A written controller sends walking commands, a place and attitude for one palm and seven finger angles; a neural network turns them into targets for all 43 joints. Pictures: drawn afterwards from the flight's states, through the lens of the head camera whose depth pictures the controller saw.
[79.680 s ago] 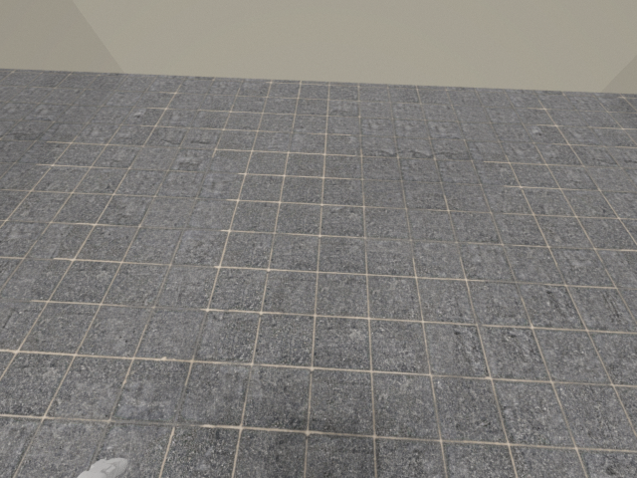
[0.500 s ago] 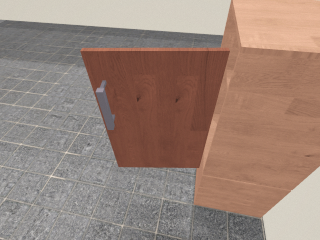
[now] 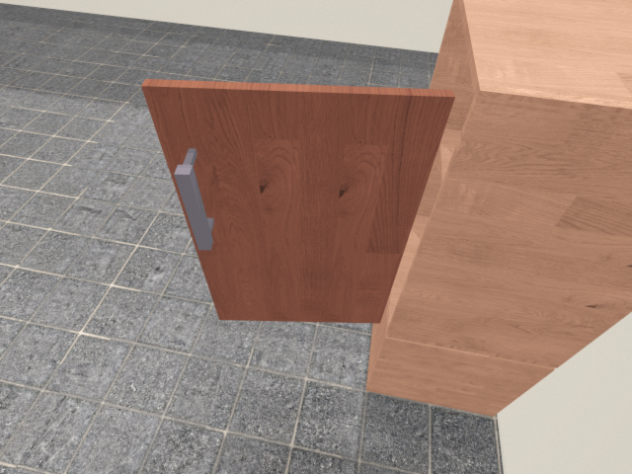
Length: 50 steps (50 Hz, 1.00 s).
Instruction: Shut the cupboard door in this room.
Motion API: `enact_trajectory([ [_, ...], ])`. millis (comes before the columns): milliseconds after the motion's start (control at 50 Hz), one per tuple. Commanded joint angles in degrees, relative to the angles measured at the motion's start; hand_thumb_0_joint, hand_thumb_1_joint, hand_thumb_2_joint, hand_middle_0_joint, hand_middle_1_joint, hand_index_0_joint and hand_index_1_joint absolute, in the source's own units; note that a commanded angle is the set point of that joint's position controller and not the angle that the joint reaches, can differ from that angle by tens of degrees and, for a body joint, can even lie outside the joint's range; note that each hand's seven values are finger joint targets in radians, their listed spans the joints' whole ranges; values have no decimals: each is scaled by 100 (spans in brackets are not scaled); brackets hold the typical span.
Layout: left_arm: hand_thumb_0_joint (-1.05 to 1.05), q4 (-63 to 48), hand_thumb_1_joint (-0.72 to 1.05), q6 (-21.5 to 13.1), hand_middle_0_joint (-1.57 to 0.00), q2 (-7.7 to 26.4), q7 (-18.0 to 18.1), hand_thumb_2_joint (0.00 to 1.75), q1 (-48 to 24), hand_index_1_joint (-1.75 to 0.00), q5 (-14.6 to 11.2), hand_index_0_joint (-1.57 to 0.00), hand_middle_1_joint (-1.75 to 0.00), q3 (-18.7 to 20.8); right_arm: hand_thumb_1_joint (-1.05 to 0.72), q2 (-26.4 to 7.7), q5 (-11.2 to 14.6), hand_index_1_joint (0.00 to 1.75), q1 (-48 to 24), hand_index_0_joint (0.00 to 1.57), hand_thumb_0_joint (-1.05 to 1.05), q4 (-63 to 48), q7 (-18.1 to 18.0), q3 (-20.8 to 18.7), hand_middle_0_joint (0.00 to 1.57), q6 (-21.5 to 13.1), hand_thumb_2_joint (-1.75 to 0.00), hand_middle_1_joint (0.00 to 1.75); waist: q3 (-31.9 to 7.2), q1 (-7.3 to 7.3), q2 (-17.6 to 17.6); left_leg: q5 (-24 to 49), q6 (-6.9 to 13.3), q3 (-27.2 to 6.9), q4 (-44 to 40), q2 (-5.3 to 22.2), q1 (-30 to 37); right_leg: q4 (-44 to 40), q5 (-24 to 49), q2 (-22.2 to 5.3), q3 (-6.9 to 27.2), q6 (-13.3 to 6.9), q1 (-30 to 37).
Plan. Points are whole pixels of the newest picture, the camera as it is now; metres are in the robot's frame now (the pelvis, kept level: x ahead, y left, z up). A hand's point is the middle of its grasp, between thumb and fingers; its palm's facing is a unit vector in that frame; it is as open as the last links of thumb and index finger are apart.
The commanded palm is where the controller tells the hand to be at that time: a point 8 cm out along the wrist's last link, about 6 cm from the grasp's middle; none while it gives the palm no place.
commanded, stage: look again from close up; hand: left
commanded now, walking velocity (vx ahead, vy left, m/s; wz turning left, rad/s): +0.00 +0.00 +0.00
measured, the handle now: (198, 202) +0.47 +0.21 +0.06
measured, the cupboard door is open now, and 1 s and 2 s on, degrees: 100 100 100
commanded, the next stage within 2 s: raise the hand and make a fist in 0.16 s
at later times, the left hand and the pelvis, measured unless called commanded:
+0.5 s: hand (188, 402) +0.20 +0.17 +0.00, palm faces +0.15 -0.99 -0.02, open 7.0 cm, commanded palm +0.11 +0.22 -0.05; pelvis -0.02 -0.02 -0.04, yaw +3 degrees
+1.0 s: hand (191, 435) +0.17 +0.16 -0.01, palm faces +0.00 -1.00 -0.02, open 4.6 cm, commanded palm +0.13 +0.22 +0.00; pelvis -0.03 -0.04 -0.08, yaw +3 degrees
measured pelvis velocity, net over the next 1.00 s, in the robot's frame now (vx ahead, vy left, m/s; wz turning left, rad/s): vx -0.03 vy -0.04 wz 0.05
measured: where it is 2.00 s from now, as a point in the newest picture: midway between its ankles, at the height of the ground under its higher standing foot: outside the picture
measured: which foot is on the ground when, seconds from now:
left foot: down 0.00-1.00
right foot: down 0.00-1.00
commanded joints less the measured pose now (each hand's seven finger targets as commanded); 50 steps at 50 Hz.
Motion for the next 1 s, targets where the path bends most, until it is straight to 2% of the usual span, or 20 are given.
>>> enact_trajectory([
  [0,0,-149,90,-78,-20,659,74,90,344,-30,5,-20,-30,144,-90,-618,35,30,202,20,0,-145,-63,-127,20,-129,-90,30,42,18,94,778,-30,-667,-602,698,131,-397,742,-311,217,-326,-234],
  [220,0,-114,90,-81,-20,615,78,90,350,-30,10,-20,-30,161,-90,-588,28,30,186,20,0,-73,-72,-129,20,-130,-90,30,30,20,80,905,-49,-644,-622,703,185,-418,834,-321,218,-321,-223],
  [240,0,31,90,-182,-20,663,292,90,702,-30,82,-20,-30,164,-90,-749,85,30,-170,20,0,-462,-38,-158,20,-153,-90,30,-50,128,-87,1834,-194,-584,516,842,8,-436,2192,-546,368,-264,-269],
  [260,0,-9633,90,-1734,-20,4031,367,90,-4399,-30,-623,-20,-30,2612,-90,-1932,139,30,537,20,0,-2109,-565,-430,20,-1248,-90,30,-2463,-913,419,2897,-129,-775,379,566,1912,731,2332,136,-452,-274,-287],
  [280,0,-7784,90,-1243,-22,1107,393,90,-232,-32,-736,-22,-32,389,-90,-1115,385,30,19,20,0,-2142,-633,-108,20,-1709,-90,30,-3178,-141,2220,3528,-307,-737,201,564,2395,1149,676,397,-684,-314,-907],
  [300,0,-7373,90,-447,-24,-112,426,90,1198,-34,-1047,-24,-34,-68,-90,-907,288,30,-189,20,0,-2142,-461,-124,20,-1947,-90,30,-2420,-51,2121,3622,-580,-840,-91,617,1571,1207,65,354,-726,-326,-954],
  [320,0,-6919,90,-424,-25,-57,458,90,505,-36,-961,-25,-36,-63,-90,-897,333,30,-12,20,0,-2002,-308,-192,20,-2062,-90,30,-992,-337,1042,2394,-503,-874,-9,533,406,1134,-90,267,-696,-260,-1426],
  [340,0,-6705,90,-695,-27,41,375,90,104,-38,-975,-27,-38,205,-90,-1046,259,30,-94,20,0,-2257,-208,-348,20,-2085,-90,30,-37,-429,530,914,-457,-949,190,374,-432,819,-141,265,-808,-296,-1745],
  [360,0,-6149,90,-1054,-29,156,229,90,290,-40,-977,-29,-40,466,-90,-1137,201,30,-208,20,0,-2485,-147,-404,20,-2113,-90,30,291,-410,-129,-204,-377,-915,506,226,-1230,684,-249,224,-869,-309,-2078],
  [380,0,-5534,90,-1506,-31,36,-1,90,962,-42,-1092,-31,-42,594,-90,-1093,139,30,-341,20,0,-2660,-96,-430,20,-2127,-90,30,313,-247,-835,-547,-312,-857,877,144,-1746,824,-606,234,-875,-309,-2404],
  [400,0,-5080,90,-1959,-33,67,-344,90,1745,-44,-1186,-33,-44,893,-90,-1060,148,30,-400,20,0,-2870,-5,-500,20,-2117,-90,30,-1,73,-821,-215,-345,-748,1231,64,-1959,1118,-444,253,-850,-393,-2389],
  [440,0,-4895,90,-3035,-36,-45,-1196,90,2129,-48,-1451,-36,-48,1038,-90,-1031,61,30,-520,20,0,-3155,132,-606,20,-2049,-90,30,-779,333,-1511,-106,-423,-530,2093,29,-2655,2061,-390,270,-783,-405,-2832],
  [480,0,-5050,90,-3785,-40,480,-1989,90,2052,-52,-1630,-40,-52,1463,-90,-1107,86,30,-698,20,0,-3568,194,-697,20,-1978,-90,30,-1247,431,-990,-312,-394,-404,2685,-50,-3192,2588,-477,188,-472,-448,-3019],
  [520,0,-5577,90,-3486,-44,849,-2289,90,1936,-56,-1757,-44,-56,1667,-90,-1136,201,30,-869,20,0,-4039,193,-666,20,-1829,-90,30,-1583,599,157,-490,-304,-270,2776,-114,-3266,2692,-692,151,-224,-479,-2940],
  [580,0,-6999,90,-2891,-49,1094,-2179,90,1058,-62,-2033,-49,-62,1720,-90,-1112,320,30,-915,20,0,-4556,-2,-584,20,-1702,-90,30,-1821,421,347,-1171,-176,-340,2908,-85,-3367,2310,-1941,132,163,-392,-3121],
  [620,0,-8199,90,-2943,-53,1291,-1859,90,438,-66,-2005,-53,-66,1762,-90,-1050,284,30,-686,20,0,-4577,-114,-546,20,-1710,-90,30,-2086,226,614,-1191,-122,-476,3101,10,-3269,2300,-2074,172,306,-387,-3264],
  [700,0,-8808,90,-3295,-60,1108,-1658,90,-257,-74,-1822,-60,-74,1242,-90,-1045,219,30,-352,20,0,-4205,-296,-436,20,-1787,-90,30,-1919,-302,276,-739,-29,-620,3551,158,-3193,2499,-1211,306,184,-331,-3622],
  [740,0,-8420,90,-3230,-64,994,-1862,90,-75,-78,-1863,-64,-78,1079,-90,-1070,242,30,-316,20,0,-4064,-362,-414,20,-1823,-90,30,-1780,-333,366,-780,-46,-657,3584,188,-3269,2516,-1136,322,136,-329,-3675],
  [880,0,-7836,90,-1747,-77,1414,-2129,90,738,-92,-2053,-77,-92,1752,-90,-967,383,30,-416,20,0,-4278,-442,-355,20,-1602,-90,30,-2146,157,90,-492,-86,-604,3097,117,-3186,2022,-878,133,320,-191,-2497],
  [980,0,-8130,90,-1807,-86,1153,-1681,90,912,-102,-2095,-86,-102,1821,-90,-851,297,30,-407,20,0,-4288,-374,-314,20,-1535,-90,30,-2006,226,49,-92,-144,-680,2688,135,-2863,2219,-8,209,-116,-215,-2354],
])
